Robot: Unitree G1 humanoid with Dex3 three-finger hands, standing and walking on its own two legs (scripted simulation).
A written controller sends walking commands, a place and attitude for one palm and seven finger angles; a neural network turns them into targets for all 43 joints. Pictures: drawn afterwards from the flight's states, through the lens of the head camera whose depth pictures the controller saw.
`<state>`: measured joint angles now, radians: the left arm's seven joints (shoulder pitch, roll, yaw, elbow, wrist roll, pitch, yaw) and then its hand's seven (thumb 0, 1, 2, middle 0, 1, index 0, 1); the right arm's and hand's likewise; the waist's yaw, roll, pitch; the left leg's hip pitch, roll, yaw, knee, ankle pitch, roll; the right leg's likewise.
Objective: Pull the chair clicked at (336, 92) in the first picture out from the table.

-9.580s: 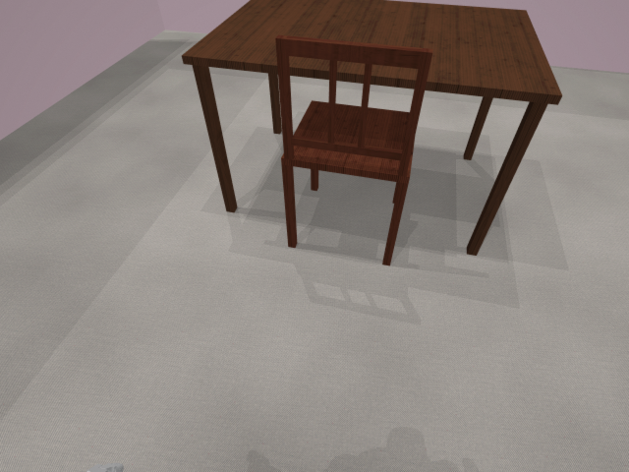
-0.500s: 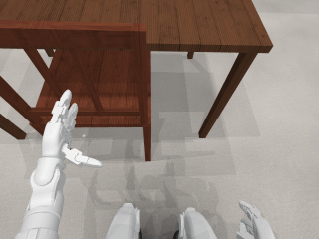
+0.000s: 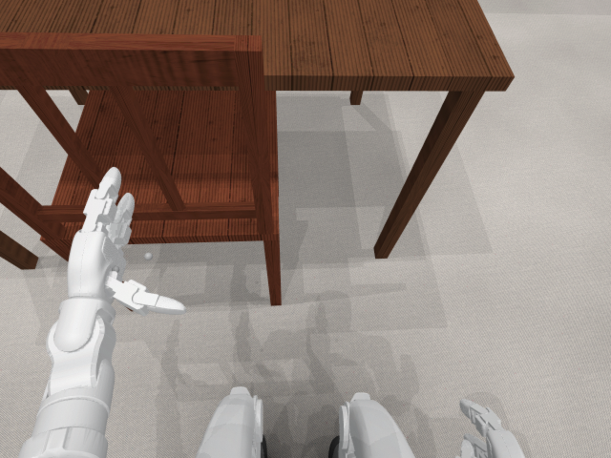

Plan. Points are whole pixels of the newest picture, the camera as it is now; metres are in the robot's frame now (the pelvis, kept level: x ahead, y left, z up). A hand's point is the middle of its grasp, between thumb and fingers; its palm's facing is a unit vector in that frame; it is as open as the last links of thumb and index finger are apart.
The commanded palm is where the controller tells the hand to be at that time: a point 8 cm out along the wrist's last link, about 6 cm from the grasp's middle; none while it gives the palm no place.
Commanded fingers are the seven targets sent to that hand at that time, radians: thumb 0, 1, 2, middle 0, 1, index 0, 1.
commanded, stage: aim the fingers beside a spindle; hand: left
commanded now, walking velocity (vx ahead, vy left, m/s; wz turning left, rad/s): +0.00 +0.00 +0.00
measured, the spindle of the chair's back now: (82, 157) +0.51 +0.32 +0.03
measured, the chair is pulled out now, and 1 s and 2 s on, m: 0.00 0.00 0.00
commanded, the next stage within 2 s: push the fingers through the gap in 0.34 s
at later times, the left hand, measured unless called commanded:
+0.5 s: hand (153, 256) +0.36 +0.20 +0.02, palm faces +0.06 -1.00 -0.05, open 16.9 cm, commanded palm +0.34 +0.25 +0.02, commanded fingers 0.00 -0.50 0.30 -0.06 -0.08 -0.06 -0.08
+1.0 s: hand (158, 219) +0.41 +0.20 +0.02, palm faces +0.05 -1.00 -0.04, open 17.0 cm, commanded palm +0.39 +0.25 +0.02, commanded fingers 0.00 -0.50 0.30 -0.06 -0.08 -0.06 -0.08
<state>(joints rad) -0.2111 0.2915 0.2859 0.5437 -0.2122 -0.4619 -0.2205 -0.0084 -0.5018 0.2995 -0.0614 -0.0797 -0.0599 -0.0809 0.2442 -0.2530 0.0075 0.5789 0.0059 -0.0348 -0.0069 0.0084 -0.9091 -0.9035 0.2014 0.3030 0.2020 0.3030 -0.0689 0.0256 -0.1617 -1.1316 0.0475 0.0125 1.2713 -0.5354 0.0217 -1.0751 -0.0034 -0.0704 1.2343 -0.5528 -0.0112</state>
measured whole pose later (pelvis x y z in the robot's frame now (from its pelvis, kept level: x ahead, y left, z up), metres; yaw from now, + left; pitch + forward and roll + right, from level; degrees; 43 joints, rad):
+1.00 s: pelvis +0.00 +0.00 -0.01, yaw +0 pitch +24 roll -3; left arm -0.45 0.34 0.32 0.76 -0.17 -0.47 -0.20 -0.01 -0.50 0.30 -0.06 -0.08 -0.06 -0.08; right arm 0.26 -0.26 0.01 0.61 0.00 -0.01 -0.01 0.01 -0.91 -0.90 0.20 0.30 0.20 0.30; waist -0.10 0.03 -0.16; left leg -1.18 0.05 0.01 1.30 -0.54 0.02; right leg -1.12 0.00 -0.07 1.25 -0.55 -0.01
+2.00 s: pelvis +0.00 +0.01 -0.01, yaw -1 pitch +26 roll -4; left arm -0.68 0.44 0.41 0.97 -0.12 -0.49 -0.21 -0.01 -0.50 0.30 -0.06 -0.08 -0.06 -0.08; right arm 0.30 -0.26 0.03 0.62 -0.03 0.08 0.01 0.00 -0.91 -0.90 0.20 0.30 0.20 0.30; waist -0.15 0.03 -0.14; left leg -1.24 0.06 0.00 1.31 -0.54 0.04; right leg -1.17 0.01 -0.07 1.25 -0.54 0.00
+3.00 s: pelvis +0.00 +0.01 -0.01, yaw -1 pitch +26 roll -4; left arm -0.68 0.42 0.39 0.98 -0.12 -0.49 -0.17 0.01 0.58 0.76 -0.43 -1.40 -0.45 -1.42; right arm 0.29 -0.26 0.02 0.61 -0.03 0.09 0.02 0.00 -0.91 -0.90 0.20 0.30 0.20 0.30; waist -0.15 0.03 -0.15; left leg -1.22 0.06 0.00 1.30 -0.54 0.03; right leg -1.16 0.01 -0.07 1.24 -0.54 0.00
